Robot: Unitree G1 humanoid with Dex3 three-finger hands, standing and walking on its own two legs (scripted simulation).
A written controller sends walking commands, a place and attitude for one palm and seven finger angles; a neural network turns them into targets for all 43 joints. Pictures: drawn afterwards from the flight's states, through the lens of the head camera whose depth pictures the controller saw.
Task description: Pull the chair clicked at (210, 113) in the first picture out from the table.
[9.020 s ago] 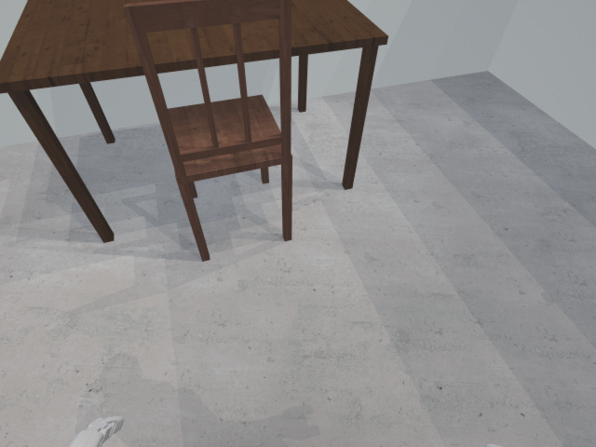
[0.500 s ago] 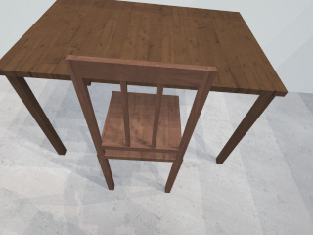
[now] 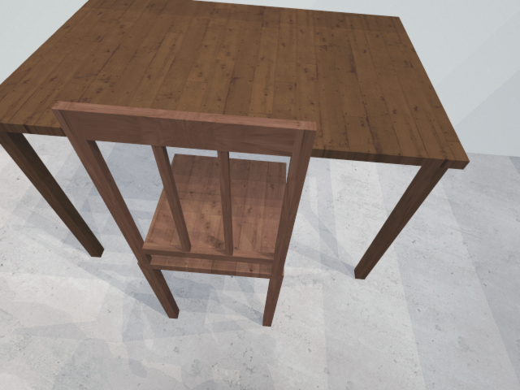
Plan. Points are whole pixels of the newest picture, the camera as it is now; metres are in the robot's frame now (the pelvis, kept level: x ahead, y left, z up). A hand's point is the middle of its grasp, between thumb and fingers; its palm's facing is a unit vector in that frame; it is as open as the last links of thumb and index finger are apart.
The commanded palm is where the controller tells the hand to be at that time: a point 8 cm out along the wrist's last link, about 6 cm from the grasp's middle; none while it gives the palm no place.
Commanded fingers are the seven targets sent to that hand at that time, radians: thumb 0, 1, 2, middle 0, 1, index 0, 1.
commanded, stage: come to a stop and stand still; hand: left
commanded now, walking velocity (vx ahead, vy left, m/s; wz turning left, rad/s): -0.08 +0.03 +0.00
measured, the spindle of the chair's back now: (175, 207) +0.44 +0.21 -0.04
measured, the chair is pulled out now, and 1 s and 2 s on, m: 0.00 0.00 0.00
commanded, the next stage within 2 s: look again from close up in 1.50 s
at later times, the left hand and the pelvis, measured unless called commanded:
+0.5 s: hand out of the picture +0.02 +0.19 -0.16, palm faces +0.03 -0.96 -0.26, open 7.3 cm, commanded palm none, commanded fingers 0.00 0.90 0.90 -0.20 -0.30 -0.20 -0.30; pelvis -0.02 -0.01 +0.00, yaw +1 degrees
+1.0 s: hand out of the picture +0.01 +0.19 -0.17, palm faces -0.01 -0.98 -0.20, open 7.3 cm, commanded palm none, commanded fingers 0.00 0.90 0.90 -0.20 -0.30 -0.20 -0.30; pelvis -0.01 +0.02 +0.01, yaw -1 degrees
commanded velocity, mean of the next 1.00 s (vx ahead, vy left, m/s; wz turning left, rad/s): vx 0.00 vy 0.00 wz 0.00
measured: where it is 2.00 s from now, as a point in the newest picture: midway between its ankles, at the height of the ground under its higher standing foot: outside the picture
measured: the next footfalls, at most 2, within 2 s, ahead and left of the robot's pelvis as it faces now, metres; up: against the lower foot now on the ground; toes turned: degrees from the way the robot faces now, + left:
none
